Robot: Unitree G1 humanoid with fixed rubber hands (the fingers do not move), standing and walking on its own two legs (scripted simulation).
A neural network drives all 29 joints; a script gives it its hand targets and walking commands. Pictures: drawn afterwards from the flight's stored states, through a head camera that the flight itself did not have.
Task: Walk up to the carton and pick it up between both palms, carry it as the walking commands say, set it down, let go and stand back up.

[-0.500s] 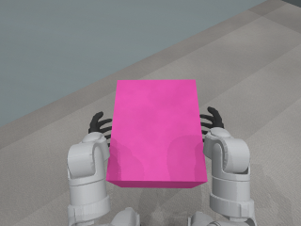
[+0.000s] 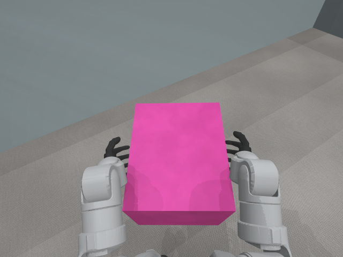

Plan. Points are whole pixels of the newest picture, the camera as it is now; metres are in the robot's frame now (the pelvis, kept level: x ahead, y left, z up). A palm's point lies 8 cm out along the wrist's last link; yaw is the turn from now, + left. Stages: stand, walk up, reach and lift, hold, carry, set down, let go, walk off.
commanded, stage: carry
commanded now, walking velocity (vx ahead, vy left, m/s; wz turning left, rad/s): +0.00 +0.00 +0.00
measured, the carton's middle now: (177, 165) +0.34 -0.01 +0.01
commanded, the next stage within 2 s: none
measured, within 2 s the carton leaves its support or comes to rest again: neither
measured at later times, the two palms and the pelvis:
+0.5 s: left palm (91, 207) +0.21 +0.17 +0.07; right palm (236, 199) +0.21 -0.12 +0.07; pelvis -0.07 +0.03 +0.01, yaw -1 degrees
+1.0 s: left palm (105, 227) +0.18 +0.14 +0.07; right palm (258, 215) +0.18 -0.15 +0.06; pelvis -0.09 -0.01 +0.00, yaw +1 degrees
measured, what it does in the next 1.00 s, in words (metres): steps on the spot: left foot, then right foot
